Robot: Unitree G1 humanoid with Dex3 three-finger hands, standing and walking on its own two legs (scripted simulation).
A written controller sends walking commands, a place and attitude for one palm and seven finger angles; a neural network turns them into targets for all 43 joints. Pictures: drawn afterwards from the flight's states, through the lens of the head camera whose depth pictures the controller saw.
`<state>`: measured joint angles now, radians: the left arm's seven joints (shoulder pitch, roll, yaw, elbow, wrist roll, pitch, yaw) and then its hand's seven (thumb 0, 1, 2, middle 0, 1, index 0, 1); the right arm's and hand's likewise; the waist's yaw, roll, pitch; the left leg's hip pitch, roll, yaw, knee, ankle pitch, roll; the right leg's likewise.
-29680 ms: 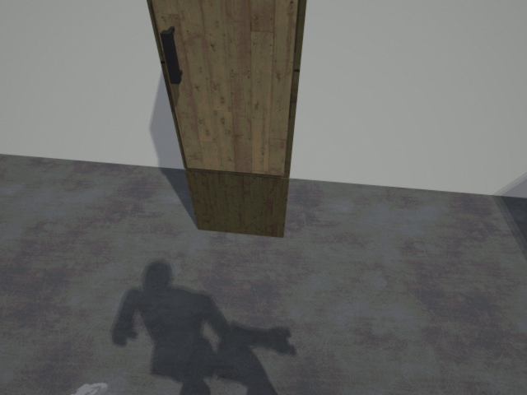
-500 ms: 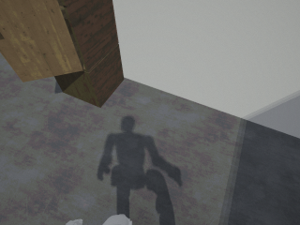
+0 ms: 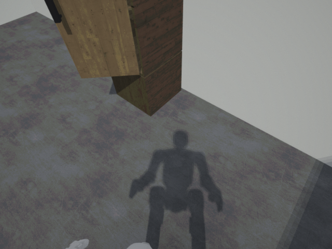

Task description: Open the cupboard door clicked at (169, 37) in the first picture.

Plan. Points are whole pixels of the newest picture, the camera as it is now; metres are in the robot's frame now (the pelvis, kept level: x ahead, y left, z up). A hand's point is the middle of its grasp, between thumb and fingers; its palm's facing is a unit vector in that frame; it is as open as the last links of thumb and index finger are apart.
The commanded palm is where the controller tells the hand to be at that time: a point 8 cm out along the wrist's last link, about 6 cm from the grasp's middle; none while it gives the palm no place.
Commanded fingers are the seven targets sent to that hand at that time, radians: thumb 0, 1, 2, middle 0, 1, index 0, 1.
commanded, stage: turn to face it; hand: left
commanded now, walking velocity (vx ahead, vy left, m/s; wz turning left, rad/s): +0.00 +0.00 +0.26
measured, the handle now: (52, 4) +1.06 +0.58 +0.11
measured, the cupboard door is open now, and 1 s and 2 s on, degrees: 44 44 44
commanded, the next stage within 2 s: take the last steps up to it in 0.08 s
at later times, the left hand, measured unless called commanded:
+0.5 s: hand out of the picture +0.03 +0.24 -0.15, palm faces +0.20 -0.96 -0.21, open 7.4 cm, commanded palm none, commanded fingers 0.00 0.90 0.90 -0.20 -0.30 -0.20 -0.30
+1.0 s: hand out of the picture +0.09 +0.24 -0.15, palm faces +0.34 -0.92 -0.20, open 7.3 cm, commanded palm none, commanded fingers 0.00 0.90 0.90 -0.20 -0.30 -0.20 -0.30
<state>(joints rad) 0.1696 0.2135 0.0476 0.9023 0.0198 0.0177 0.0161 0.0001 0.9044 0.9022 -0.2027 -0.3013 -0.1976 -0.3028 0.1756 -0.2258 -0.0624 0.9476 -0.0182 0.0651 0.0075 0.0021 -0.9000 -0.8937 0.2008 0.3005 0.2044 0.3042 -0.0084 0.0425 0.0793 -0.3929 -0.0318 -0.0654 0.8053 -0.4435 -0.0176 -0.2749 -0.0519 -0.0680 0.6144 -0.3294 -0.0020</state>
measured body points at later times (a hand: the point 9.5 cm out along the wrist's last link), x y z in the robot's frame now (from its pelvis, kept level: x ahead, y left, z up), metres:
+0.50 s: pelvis +0.03 +0.03 +0.01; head +0.05 +0.05 +0.46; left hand +0.02 +0.29 -0.14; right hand +0.10 -0.19 -0.13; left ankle +0.00 +0.12 -0.73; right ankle +0.05 -0.10 -0.66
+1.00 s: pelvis +0.16 +0.07 +0.02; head +0.19 +0.08 +0.47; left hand +0.07 +0.29 -0.13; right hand +0.29 -0.15 -0.13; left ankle +0.20 +0.25 -0.69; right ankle +0.14 -0.08 -0.73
